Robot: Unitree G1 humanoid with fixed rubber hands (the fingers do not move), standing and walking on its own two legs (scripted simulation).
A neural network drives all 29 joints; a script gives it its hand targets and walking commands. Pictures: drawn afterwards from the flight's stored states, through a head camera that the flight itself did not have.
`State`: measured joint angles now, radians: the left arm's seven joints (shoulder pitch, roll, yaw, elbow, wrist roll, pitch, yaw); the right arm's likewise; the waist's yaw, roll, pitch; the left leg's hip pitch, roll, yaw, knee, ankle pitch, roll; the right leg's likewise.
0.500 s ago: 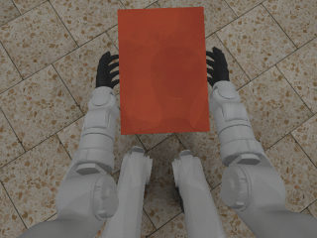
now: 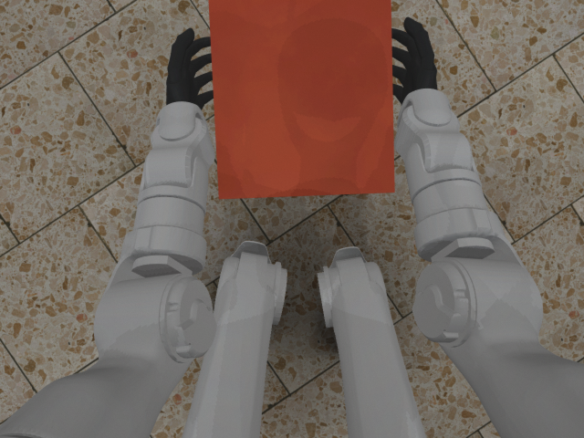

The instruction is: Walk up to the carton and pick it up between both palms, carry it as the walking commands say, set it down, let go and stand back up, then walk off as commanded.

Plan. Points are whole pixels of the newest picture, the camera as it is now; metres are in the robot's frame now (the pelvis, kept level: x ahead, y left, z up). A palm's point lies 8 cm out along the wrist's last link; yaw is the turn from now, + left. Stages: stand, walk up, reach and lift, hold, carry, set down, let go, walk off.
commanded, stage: set down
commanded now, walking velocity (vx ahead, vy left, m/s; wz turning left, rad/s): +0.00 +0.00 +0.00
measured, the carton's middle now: (299, 98) +0.52 +0.02 -0.18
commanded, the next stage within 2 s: none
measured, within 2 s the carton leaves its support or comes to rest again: neither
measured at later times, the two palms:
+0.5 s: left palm (203, 106) +0.51 +0.16 -0.20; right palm (393, 97) +0.53 -0.12 -0.20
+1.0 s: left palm (206, 110) +0.51 +0.16 -0.23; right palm (387, 101) +0.53 -0.12 -0.22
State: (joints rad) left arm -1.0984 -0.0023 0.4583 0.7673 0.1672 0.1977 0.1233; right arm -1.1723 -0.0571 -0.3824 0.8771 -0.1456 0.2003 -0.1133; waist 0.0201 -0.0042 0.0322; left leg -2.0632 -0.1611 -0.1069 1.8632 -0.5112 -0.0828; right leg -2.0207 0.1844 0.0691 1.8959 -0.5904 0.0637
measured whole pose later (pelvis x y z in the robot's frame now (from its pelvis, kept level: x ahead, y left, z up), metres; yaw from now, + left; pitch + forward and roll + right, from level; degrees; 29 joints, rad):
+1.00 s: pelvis +0.00 +0.00 -0.08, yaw +0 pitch +39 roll +1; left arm -1.26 0.10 0.43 0.87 0.09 0.19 0.13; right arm -1.37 -0.14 -0.28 1.00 -0.07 0.19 -0.17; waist 0.03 -0.01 0.22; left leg -2.24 -0.15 -0.07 2.12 -0.57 -0.10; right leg -2.21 0.20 0.05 2.17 -0.63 0.06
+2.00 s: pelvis +0.00 +0.00 -0.09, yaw +0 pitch +36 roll +1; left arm -1.30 0.14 0.38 0.97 0.06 0.15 0.12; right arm -1.38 -0.18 -0.24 1.07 -0.05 0.14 -0.15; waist 0.04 -0.01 0.30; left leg -2.23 -0.11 -0.04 2.20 -0.60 -0.07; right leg -2.21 0.16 0.03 2.24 -0.66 0.04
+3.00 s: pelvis +0.00 +0.00 -0.08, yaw +0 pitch +39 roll +1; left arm -1.31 0.28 0.17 1.00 -0.18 0.04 0.14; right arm -1.37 -0.32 -0.07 1.01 0.15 0.07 -0.12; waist 0.03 0.00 0.27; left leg -2.27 -0.07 -0.01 2.14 -0.55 -0.03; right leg -2.24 0.09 0.02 2.18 -0.61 0.03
